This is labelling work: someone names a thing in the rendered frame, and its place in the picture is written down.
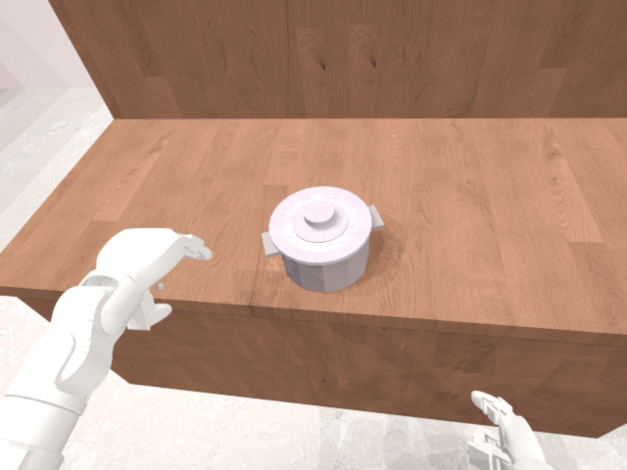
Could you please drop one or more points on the pot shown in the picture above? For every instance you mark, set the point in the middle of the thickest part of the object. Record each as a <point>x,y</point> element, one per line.
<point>326,278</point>

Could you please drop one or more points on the table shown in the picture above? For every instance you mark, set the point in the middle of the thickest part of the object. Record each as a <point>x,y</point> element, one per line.
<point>490,135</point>

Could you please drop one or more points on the left robot hand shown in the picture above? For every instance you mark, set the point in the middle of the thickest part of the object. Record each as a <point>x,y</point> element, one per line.
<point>146,255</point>

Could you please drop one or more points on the knob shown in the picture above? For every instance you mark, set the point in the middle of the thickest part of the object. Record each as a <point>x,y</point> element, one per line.
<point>318,213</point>

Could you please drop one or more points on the lid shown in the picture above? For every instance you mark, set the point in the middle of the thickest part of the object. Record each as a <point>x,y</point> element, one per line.
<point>339,240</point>

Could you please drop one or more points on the right robot hand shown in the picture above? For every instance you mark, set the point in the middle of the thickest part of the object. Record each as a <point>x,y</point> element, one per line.
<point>516,440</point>

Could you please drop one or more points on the left robot forearm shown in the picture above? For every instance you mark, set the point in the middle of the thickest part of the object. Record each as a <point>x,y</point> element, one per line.
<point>63,368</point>

